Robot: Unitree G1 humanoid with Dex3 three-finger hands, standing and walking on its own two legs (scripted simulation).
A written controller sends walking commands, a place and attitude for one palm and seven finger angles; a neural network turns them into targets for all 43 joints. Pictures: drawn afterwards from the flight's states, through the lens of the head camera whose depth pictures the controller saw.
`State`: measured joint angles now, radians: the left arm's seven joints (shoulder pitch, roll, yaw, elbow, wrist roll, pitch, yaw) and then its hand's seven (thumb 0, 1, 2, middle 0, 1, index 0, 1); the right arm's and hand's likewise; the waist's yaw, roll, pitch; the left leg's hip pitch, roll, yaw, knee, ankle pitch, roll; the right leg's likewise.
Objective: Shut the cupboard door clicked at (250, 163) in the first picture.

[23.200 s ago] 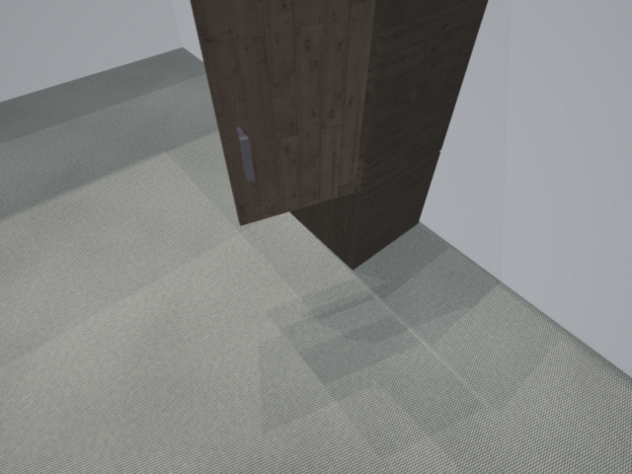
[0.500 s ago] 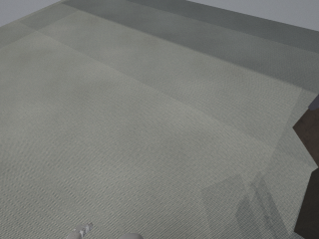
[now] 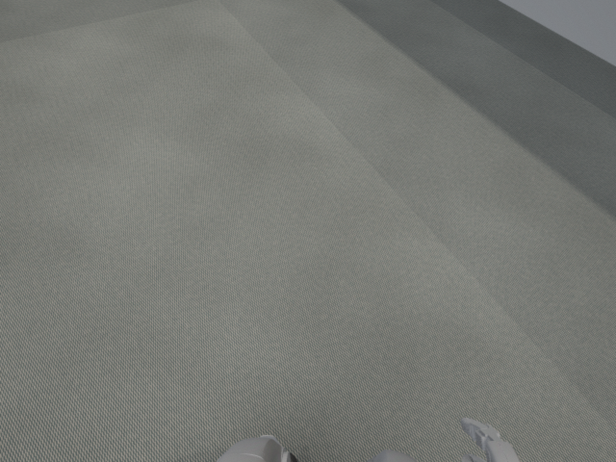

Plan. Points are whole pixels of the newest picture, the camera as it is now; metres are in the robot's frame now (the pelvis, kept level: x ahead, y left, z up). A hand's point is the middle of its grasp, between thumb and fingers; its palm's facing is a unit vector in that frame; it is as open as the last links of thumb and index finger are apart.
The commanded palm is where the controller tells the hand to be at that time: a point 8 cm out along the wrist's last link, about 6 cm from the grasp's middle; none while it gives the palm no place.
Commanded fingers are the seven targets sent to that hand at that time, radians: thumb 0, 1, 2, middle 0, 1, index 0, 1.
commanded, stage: walk to a spot facing it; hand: left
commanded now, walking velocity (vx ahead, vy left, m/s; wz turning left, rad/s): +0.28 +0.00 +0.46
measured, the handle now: out of the picture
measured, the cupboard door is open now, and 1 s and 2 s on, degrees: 43 43 43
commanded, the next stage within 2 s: turn to face it in 0.12 s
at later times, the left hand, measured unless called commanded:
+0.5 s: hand (246, 342) +0.29 +0.13 -0.14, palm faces +0.01 -0.98 -0.21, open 7.4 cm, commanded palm none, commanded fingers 0.00 0.90 0.90 -0.20 -0.30 -0.20 -0.30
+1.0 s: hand (218, 345) +0.29 +0.17 -0.16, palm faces -0.08 -0.98 -0.20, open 7.4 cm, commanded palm none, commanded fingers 0.00 0.90 0.90 -0.20 -0.30 -0.20 -0.30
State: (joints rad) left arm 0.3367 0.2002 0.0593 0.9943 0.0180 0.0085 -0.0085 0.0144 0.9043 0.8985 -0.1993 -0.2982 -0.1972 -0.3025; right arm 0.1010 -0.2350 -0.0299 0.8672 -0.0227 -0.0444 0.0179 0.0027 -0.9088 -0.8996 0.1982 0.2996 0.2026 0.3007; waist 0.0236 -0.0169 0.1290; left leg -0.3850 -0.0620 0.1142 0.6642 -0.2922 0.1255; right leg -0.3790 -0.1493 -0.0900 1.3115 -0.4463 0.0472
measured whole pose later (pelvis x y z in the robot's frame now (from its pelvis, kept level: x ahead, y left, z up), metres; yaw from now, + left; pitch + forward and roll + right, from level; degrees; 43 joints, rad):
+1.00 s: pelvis +0.22 -0.02 +0.02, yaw -11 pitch +2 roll +0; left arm 0.26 0.22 0.09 0.94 0.02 0.06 -0.01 0.01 0.90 0.90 -0.20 -0.30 -0.20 -0.30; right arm 0.10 -0.20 -0.03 0.88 -0.01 0.01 -0.03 0.00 -0.91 -0.90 0.20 0.30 0.20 0.30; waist 0.05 -0.05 0.03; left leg -0.25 -0.01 -0.02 0.50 -0.27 -0.01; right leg -0.43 0.12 0.14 0.62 -0.31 -0.01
